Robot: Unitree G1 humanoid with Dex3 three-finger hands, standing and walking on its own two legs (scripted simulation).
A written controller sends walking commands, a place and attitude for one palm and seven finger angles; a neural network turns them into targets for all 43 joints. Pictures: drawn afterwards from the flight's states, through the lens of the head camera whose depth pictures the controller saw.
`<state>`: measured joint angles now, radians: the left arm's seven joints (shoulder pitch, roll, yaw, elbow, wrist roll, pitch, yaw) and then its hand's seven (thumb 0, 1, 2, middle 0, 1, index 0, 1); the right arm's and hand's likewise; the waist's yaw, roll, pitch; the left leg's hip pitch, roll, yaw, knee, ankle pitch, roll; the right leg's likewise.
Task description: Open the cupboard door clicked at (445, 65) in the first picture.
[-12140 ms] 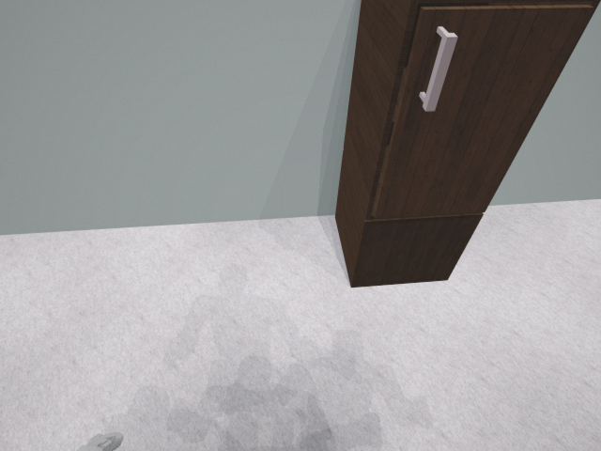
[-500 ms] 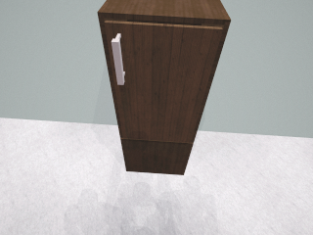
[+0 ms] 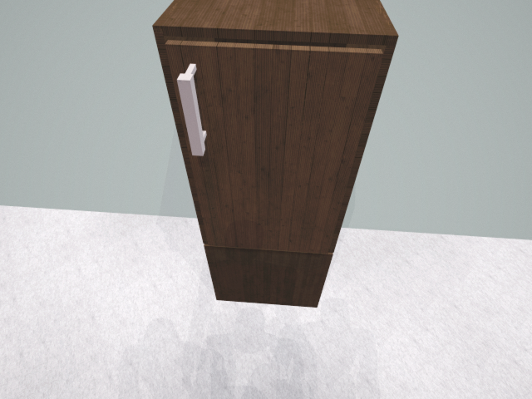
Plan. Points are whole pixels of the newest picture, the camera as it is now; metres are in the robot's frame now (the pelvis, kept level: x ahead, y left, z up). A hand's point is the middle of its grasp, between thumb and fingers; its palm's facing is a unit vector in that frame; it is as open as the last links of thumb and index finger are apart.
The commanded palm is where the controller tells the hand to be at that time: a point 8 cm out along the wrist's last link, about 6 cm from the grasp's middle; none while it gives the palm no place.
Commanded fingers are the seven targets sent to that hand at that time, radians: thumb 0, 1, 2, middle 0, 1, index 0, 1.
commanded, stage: come to a stop and stand still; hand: left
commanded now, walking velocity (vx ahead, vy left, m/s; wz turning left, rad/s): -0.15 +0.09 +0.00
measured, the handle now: (195, 111) +0.56 +0.17 +0.15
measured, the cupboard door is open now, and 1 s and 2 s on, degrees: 0 0 0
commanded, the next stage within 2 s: look again from close up in 1.04 s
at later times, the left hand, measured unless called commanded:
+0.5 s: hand out of the picture +0.04 +0.19 -0.17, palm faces +0.02 -0.96 -0.27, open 7.3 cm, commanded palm none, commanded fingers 0.00 0.90 0.90 -0.20 -0.30 -0.20 -0.30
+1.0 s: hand out of the picture -0.07 +0.18 -0.17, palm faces +0.02 -0.99 -0.16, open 7.3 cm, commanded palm none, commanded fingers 0.00 0.90 0.90 -0.20 -0.30 -0.20 -0.30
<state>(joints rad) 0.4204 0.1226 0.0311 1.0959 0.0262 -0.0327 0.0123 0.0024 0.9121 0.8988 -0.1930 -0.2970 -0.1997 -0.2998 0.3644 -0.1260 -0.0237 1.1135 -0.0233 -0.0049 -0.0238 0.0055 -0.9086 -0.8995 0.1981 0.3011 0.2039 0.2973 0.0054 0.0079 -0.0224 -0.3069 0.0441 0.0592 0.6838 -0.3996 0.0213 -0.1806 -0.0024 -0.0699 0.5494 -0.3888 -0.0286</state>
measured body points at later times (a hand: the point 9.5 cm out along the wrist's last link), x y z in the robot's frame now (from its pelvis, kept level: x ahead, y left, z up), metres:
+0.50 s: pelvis +0.00 +0.00 +0.00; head +0.02 -0.01 +0.44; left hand +0.04 +0.24 -0.15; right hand +0.06 -0.23 -0.16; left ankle +0.02 +0.11 -0.73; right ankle -0.06 -0.10 -0.73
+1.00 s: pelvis -0.04 +0.02 +0.01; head -0.04 +0.02 +0.46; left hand -0.07 +0.23 -0.15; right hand -0.05 -0.20 -0.15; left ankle +0.02 +0.11 -0.73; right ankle -0.06 -0.10 -0.73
